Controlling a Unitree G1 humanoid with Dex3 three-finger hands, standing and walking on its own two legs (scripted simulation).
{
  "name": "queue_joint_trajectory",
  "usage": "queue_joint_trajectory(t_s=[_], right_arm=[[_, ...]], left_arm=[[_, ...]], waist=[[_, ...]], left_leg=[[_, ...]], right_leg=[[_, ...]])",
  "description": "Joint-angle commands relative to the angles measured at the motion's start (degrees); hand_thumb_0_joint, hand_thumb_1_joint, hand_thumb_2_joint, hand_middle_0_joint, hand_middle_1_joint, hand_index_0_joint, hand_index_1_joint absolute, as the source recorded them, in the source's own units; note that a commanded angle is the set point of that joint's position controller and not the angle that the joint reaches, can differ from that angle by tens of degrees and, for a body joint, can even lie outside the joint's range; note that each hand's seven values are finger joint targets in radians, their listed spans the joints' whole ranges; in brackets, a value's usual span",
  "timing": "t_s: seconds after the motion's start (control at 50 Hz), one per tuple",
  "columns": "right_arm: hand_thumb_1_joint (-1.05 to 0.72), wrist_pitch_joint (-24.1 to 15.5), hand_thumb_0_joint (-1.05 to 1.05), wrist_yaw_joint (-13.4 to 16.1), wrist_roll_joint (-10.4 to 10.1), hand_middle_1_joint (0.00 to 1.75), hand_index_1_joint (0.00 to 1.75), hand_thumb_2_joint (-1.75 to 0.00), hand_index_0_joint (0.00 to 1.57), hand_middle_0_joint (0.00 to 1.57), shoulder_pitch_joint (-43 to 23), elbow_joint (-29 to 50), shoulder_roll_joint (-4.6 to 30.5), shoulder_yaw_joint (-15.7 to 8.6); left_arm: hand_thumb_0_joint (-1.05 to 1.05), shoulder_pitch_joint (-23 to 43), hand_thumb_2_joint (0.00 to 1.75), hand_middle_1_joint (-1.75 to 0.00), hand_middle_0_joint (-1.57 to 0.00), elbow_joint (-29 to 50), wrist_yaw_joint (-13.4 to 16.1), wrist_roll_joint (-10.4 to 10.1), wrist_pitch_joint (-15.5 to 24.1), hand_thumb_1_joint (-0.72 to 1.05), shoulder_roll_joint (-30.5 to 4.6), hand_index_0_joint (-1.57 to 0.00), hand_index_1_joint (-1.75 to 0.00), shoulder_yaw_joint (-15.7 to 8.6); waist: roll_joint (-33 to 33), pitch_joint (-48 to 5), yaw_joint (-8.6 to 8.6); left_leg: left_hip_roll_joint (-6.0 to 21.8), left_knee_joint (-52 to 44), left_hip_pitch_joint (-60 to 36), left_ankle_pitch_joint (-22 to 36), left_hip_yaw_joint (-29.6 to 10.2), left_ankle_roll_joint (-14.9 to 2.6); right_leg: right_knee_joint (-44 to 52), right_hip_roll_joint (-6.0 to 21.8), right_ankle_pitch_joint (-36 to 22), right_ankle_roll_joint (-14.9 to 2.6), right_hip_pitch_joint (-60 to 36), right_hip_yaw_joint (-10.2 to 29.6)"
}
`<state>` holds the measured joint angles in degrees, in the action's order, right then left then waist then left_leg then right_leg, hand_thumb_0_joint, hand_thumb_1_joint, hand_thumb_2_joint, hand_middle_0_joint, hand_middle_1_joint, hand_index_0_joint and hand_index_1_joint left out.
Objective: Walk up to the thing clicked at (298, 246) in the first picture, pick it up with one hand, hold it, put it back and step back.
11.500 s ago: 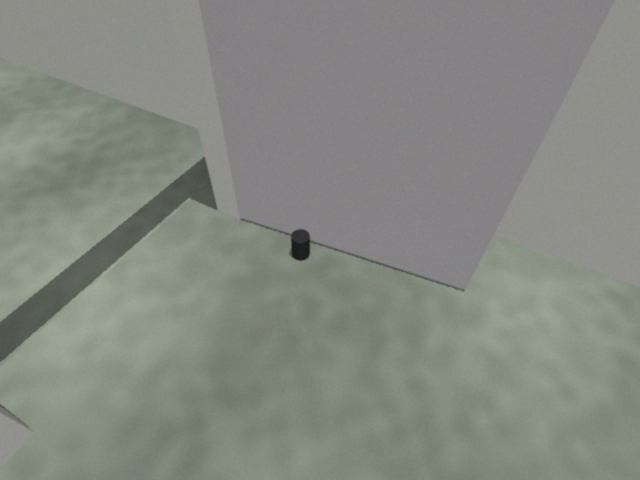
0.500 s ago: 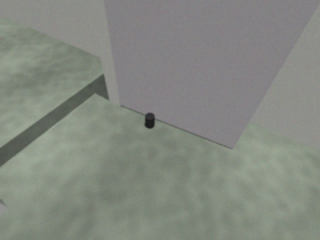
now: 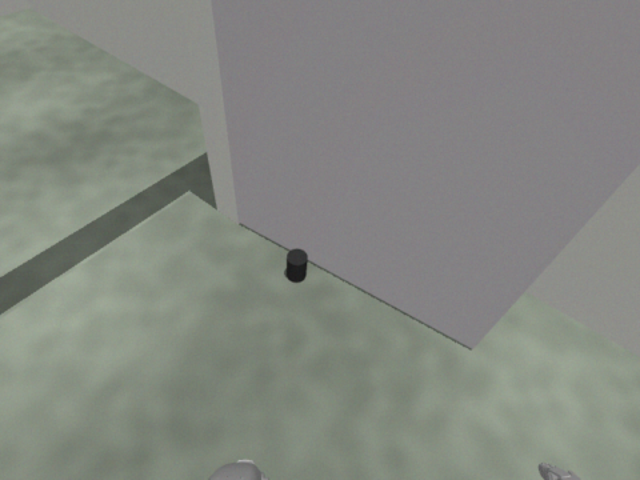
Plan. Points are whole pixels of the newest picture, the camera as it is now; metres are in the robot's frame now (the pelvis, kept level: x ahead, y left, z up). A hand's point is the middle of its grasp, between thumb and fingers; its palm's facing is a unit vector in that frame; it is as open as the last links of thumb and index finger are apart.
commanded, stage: walk up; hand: left
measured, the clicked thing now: (296, 265) +0.90 +0.09 -0.69
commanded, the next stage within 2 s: none
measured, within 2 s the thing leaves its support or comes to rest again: neither
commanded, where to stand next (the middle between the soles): +0.53 -0.22 m, yaw +5 degrees
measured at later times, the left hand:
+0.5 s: hand (193, 458) +0.17 +0.16 -0.11, palm faces +0.05 -0.92 -0.39, open 7.4 cm
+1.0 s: hand (286, 302) +0.41 +0.08 -0.12, palm faces +0.04 -0.91 -0.42, open 7.4 cm
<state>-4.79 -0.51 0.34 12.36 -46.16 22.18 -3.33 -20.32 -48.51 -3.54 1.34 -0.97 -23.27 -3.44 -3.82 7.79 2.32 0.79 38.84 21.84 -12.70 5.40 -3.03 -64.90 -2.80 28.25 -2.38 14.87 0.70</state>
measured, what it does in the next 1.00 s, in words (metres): walks ahead: right foot, then left foot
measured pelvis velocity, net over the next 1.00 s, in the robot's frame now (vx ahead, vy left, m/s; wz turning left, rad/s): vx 0.35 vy -0.22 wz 0.08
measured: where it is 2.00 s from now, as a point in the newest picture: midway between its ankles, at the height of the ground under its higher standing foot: (388, 385)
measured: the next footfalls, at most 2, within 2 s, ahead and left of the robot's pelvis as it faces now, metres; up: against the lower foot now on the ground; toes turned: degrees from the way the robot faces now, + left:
right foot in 0.26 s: +0.22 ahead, -0.24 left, +0.00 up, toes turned -4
left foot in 0.60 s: +0.34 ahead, -0.01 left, +0.00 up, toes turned +8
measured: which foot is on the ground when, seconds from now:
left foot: down 0.00-0.28, up 0.30-0.58, down 0.60-0.94, up 0.96-1.00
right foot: up 0.00-0.24, down 0.26-0.62, up 0.64-0.90, down 0.92-1.00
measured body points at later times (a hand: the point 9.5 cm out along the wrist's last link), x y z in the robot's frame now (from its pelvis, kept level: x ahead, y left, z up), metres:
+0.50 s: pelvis +0.18 -0.12 +0.02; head +0.19 -0.12 +0.47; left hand +0.17 +0.21 -0.09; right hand +0.28 -0.44 -0.09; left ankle +0.23 +0.01 -0.68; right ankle +0.18 -0.23 -0.71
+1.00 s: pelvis +0.35 -0.22 -0.01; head +0.36 -0.23 +0.44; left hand +0.41 +0.12 -0.09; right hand +0.41 -0.57 -0.11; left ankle +0.30 -0.04 -0.67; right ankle +0.42 -0.34 -0.71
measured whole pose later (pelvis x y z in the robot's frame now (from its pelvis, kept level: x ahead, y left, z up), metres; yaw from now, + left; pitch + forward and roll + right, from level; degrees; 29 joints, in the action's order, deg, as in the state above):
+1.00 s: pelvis +0.35 -0.22 -0.01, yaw +4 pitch -3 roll +0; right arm -2.6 0.3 1.0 20.2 -51.0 27.2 -3.5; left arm -15.6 -46.7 -4.5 1.7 2.5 -25.8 -5.1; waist 0.8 4.1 -0.2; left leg 5.6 59.1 20.8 -28.5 -3.3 -2.0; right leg -44.6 3.6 17.9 -0.1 23.3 -3.6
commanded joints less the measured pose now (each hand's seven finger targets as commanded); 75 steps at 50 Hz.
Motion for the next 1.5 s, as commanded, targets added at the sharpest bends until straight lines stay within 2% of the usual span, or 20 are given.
queue_joint_trajectory(t_s=[0.0,0.22,0.26,0.28,0.38,0.48,0.54,0.56,0.6,0.72,0.88,0.9,0.94,1.04,1.12,1.24,1.3,1.34,1.36,1.48], right_arm=[[-0.9,-1.56,0.0,1.55,-0.91,0.3,0.3,-0.9,0.2,0.2,4.16,3.23,16.57,-4.77],[-0.9,-0.76,0.0,0.28,1.33,0.3,0.3,-0.9,0.2,0.2,-1.92,3.28,16.78,-4.85],[-0.9,-0.4,0.0,0.59,0.31,0.3,0.3,-0.9,0.2,0.2,-1.28,4.47,9.66,-1.95],[-0.9,-0.58,0.0,1.21,0.19,0.3,0.3,-0.9,0.2,0.2,-1.56,4.28,13.63,-3.13],[-0.9,-1.02,0.0,0.01,-0.55,0.3,0.3,-0.9,0.2,0.2,6.67,-2.43,15.03,-3.34],[-0.9,-1.75,0.0,-0.83,-0.03,0.3,0.3,-0.9,0.2,0.2,3.41,0.13,12.33,-2.52],[-0.9,-2.33,0.0,-0.13,-0.01,0.3,0.3,-0.9,0.2,0.2,10.86,-1.8,12.64,-3.52],[-0.9,-2.51,0.0,0.64,0.32,0.3,0.3,-0.9,0.2,0.2,15.74,-2.76,15.42,-4.66],[-0.9,-2.55,0.0,1.8,0.49,0.3,0.3,-0.9,0.2,0.2,17.86,0.43,24.66,-6.87],[-0.9,-2.62,0.0,1.26,-0.13,0.3,0.3,-0.9,0.2,0.2,7.41,1.52,18.66,-4.11],[-0.9,-1.31,0.0,0.59,0.79,0.3,0.3,-0.9,0.2,0.2,2.85,2.75,18.17,-4.13],[-0.9,-0.88,0.0,0.67,0.98,0.3,0.3,-0.9,0.2,0.2,5.67,2.49,14.39,-2.78],[-0.9,-0.51,0.0,1.49,0.13,0.3,0.3,-0.9,0.2,0.2,1.93,4.28,13.16,-2.24],[-0.9,-0.55,0.0,-0.04,-0.18,0.3,0.3,-0.9,0.2,0.2,9.32,-2.36,15.15,-2.78],[-0.9,0.54,0.0,-1.69,0.77,0.3,0.3,-0.9,0.2,0.2,5.77,-0.88,13.53,-2.79],[-0.9,1.01,0.0,-0.9,0.26,0.3,0.3,-0.9,0.2,0.2,1.91,0.57,9.29,-1.47],[-0.9,0.71,0.0,0.01,0.67,0.3,0.3,-0.9,0.2,0.2,5.21,-1.23,12.13,-2.48],[-0.9,0.49,0.0,0.13,0.16,0.3,0.3,-0.9,0.2,0.2,11.92,0.05,20.99,-5.07],[-0.9,0.98,0.0,0.06,-1.19,0.3,0.3,-0.9,0.2,0.2,11.64,-0.44,20.64,-5.59],[-0.9,2.17,0.0,0.05,0.75,0.3,0.3,-0.9,0.2,0.2,-0.78,0.95,15.46,-2.56]], left_arm=[[0.0,-3.74,0.9,-0.3,-0.2,4.1,-0.14,-0.06,2.38,0.9,-14.18,-0.2,-0.3,-4.87],[0.0,-10.3,0.9,-0.3,-0.2,0.25,-2.45,1.16,2.61,0.9,-14.33,-0.2,-0.3,-7.4],[0.0,-13.58,0.9,-0.3,-0.2,2.3,-0.89,1.73,3.94,0.9,-20.93,-0.2,-0.3,-8.63],[0.0,-6.14,0.9,-0.3,-0.2,4.92,-0.48,1.03,4.3,0.9,-22.75,-0.2,-0.3,-7.96],[0.0,1.3,0.9,-0.3,-0.2,4.65,0.47,0.1,4.81,0.9,-17.29,-0.2,-0.3,-5.94],[0.0,-1.03,0.9,-0.3,-0.2,5.7,0.44,-0.01,5.01,0.9,-16.46,-0.2,-0.3,-5.02],[0.0,2.18,0.9,-0.3,-0.2,7.33,0.27,-0.53,4.01,0.9,-14.41,-0.2,-0.3,-3.54],[0.0,1.46,0.9,-0.3,-0.2,8.02,0.32,-0.52,3.97,0.9,-11.87,-0.2,-0.3,-2.49],[0.0,-0.63,0.9,-0.3,-0.2,8.6,0.72,-0.45,2.96,0.9,-12.34,-0.2,-0.3,-3.24],[0.0,-2.44,0.9,-0.3,-0.2,3.97,-0.27,-0.3,2.43,0.9,-13.49,-0.2,-0.3,-4.38],[0.0,-4.45,0.9,-0.3,-0.2,1.27,-1.16,0.08,3.3,0.9,-13.74,-0.2,-0.3,-6.09],[0.0,-8.93,0.9,-0.3,-0.2,-0.17,-0.6,0.37,3.85,0.9,-16.22,-0.2,-0.3,-7.28],[0.0,-8.4,0.9,-0.3,-0.2,2.38,0.41,0.39,4.74,0.9,-22.65,-0.2,-0.3,-7.45],[0.0,1.79,0.9,-0.3,-0.2,4.08,1.43,-0.87,5.49,0.9,-17.1,-0.2,-0.3,-5.21],[0.0,-0.17,0.9,-0.3,-0.2,4.09,1.61,-0.93,6.28,0.9,-16.85,-0.2,-0.3,-4.77],[0.0,0.01,0.9,-0.3,-0.2,3.92,3.21,-1.34,5.8,0.9,-15.25,-0.2,-0.3,-2.31],[0.0,1.43,0.9,-0.3,-0.2,4.13,3.91,-2.1,5.2,0.9,-12.78,-0.2,-0.3,-0.68],[0.0,-2.79,0.9,-0.3,-0.2,5.36,3.71,-2.76,5.03,0.9,-10.26,-0.2,-0.3,-0.49],[0.0,-0.63,0.9,-0.3,-0.2,3.84,4.38,-1.79,4.38,0.9,-13.56,-0.2,-0.3,-1.32],[0.0,-3.25,0.9,-0.3,-0.2,-0.4,3.5,-1.37,4.29,0.9,-10.9,-0.2,-0.3,-1.48]], waist=[[7.08,-2.5,-1.72],[2.88,-5.76,5.16],[-17.58,-1.95,7.84],[-11.07,0.35,4.71],[-7.69,-0.98,-0.4],[-5.32,-5.54,1.19],[0.4,-9.32,-4.48],[6.13,-12.45,-6.8],[13.16,-13.72,-7.37],[12.13,-2.7,-1.51],[9.3,-8.18,2.8],[-1.31,-9.36,5.25],[-13.73,-5.68,5.94],[-5.64,-2.12,-1.28],[-4.57,-1.67,0.01],[-2.9,-6.9,-0.4],[2.62,-10.77,-3.81],[15.57,-17.74,-6.11],[11.44,-16.65,-6.5],[16.6,-6.02,-1.66]], left_leg=[[17.99,-24.4,-7.0,-15.33,-22.73,-9.7],[7.73,-5.7,14.0,-32.34,-5.32,-3.61],[-3.77,28.93,27.12,-23.4,-2.18,0.79],[-0.47,31.52,25.72,-19.05,-10.02,0.92],[4.19,19.29,13.52,-10.44,-7.56,1.4],[1.82,2.25,4.66,-6.72,-2.4,1.64],[-1.95,-9.3,-14.69,3.7,1.73,0.46],[0.68,-11.11,-24.96,-0.19,-4.78,-1.4],[26.09,-23.15,-29.31,-20.35,-48.59,-13.42],[15.27,-19.71,-5.53,-0.25,-16.9,-10.16],[10.14,-5.35,7.67,-12.13,-7.6,-5.25],[6.38,8.39,14.12,-14.22,-4.23,-3.57],[-1.52,32.69,25.95,-20.52,-7.14,0.76],[5.1,22.17,14.59,-7.84,-8.12,1.34],[4.7,12.15,11.64,-6.16,-5.49,2.11],[0.94,-0.45,0.12,1.22,-1.68,0.76],[0.84,-8.03,-15.35,14.94,-3.72,-2.54],[22.62,-14.55,-29.73,14.05,-35.48,-16.32],[25.14,-16.52,-26.42,9.99,-38.4,-19.75],[12.65,-16.53,-0.29,2.7,-15.94,-10.08]], right_leg=[[-2.18,8.28,-5.63,0.77,16.7,7.19],[26.3,3.95,-8.73,1.7,-11.75,-8.35],[51.84,21.02,21.88,-6.3,-10.18,28.86],[57.34,27.19,21.62,-12.54,-5.09,38.39],[49.97,18.51,2.09,-10.59,-0.44,13.64],[43.3,18.93,-21.44,-11.28,-4.85,6.35],[30.65,14.15,-25.28,-7.15,3.17,-2.18],[19.32,11.01,-24.51,-4.96,10.01,-4.42],[-2.24,3.55,4.43,-0.47,28.81,0.61],[6.61,10.26,-6.32,1.79,16.64,2.14],[27.81,4.5,-12.01,0.69,-10.0,-5.87],[31.04,4.46,-5.79,0.07,-18.03,-2.81],[53.52,27.07,14.57,-10.79,-11.65,37.92],[48.52,19.93,-3.23,-11.08,-0.74,15.8],[49.26,19.73,-7.3,-11.56,-0.76,10.93],[36.44,17.83,-48.2,-7.87,-4.18,1.71],[24.26,12.55,-42.33,-2.8,2.76,-3.29],[1.73,1.17,-0.63,1.95,19.82,-6.15],[-2.75,4.6,8.7,1.68,20.26,-1.03],[16.86,5.92,-3.01,1.04,5.92,-2.36]])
